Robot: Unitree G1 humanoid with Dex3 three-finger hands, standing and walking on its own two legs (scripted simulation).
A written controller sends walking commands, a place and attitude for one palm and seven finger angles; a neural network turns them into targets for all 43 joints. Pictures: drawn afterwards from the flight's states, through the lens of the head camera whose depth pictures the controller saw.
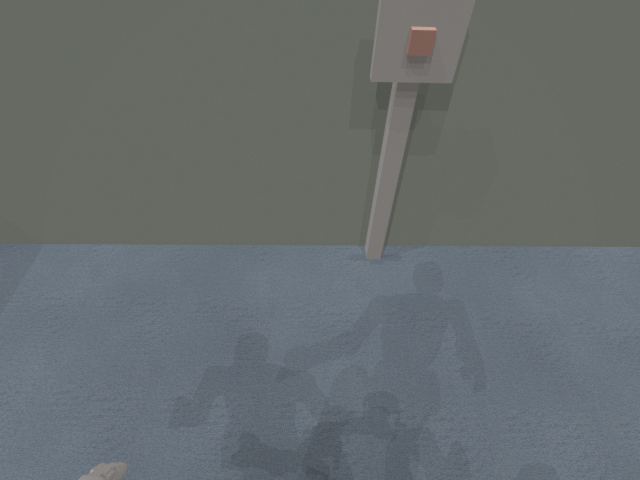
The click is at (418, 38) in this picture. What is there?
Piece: button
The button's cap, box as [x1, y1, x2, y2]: [406, 27, 436, 55]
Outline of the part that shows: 411,27 406,50 407,54 430,55 436,29 434,27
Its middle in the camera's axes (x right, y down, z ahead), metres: +0.24 -0.47 +0.93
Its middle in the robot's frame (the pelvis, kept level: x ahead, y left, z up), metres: +1.04 -0.18 +0.11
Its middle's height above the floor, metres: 0.88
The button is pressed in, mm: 0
